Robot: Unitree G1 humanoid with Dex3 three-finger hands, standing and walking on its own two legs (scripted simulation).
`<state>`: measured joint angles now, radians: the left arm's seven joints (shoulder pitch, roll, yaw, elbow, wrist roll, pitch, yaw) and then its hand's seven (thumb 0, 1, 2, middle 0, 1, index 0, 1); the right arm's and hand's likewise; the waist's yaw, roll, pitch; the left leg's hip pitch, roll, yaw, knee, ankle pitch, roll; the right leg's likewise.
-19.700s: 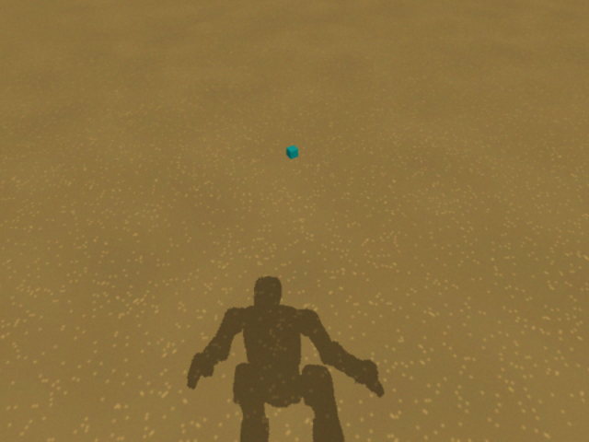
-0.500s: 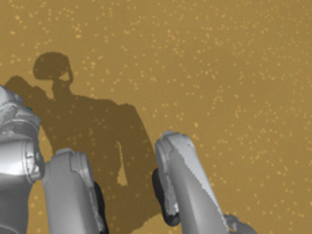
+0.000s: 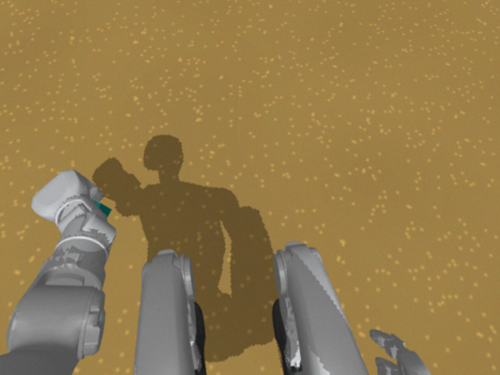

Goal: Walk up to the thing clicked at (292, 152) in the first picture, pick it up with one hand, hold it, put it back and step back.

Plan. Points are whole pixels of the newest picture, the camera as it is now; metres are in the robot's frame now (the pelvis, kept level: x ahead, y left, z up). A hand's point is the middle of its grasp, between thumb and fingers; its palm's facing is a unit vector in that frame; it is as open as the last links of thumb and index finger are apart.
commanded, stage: lift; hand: left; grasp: from above
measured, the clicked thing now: (89, 213) +0.41 +0.31 -0.16
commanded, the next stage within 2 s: hold in 1.12 s
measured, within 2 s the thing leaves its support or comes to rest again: neither
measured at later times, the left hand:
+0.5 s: hand (19, 172) +0.37 +0.26 +0.11, palm faces -0.30 -0.35 -0.89, open 5.4 cm
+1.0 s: hand out of the picture +0.39 +0.24 +0.21, palm faces -0.31 -0.35 -0.88, open 5.2 cm
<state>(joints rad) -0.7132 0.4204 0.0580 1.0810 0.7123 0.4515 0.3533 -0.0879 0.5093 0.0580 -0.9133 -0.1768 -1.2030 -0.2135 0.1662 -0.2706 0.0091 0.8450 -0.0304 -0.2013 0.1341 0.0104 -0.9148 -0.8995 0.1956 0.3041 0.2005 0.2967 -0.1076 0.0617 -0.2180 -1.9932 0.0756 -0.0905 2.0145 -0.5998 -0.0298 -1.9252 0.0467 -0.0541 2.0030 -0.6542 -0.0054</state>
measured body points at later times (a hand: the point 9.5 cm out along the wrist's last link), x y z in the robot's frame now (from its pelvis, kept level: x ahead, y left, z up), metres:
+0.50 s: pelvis +0.05 -0.01 +0.20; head +0.14 +0.00 +0.64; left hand +0.39 +0.27 +0.16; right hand +0.17 -0.26 +0.08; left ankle +0.10 +0.14 -0.41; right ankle +0.09 -0.11 -0.41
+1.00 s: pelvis +0.09 +0.00 +0.29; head +0.14 +0.00 +0.74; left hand +0.41 +0.26 +0.26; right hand +0.18 -0.25 +0.16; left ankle +0.10 +0.14 -0.41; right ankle +0.09 -0.11 -0.41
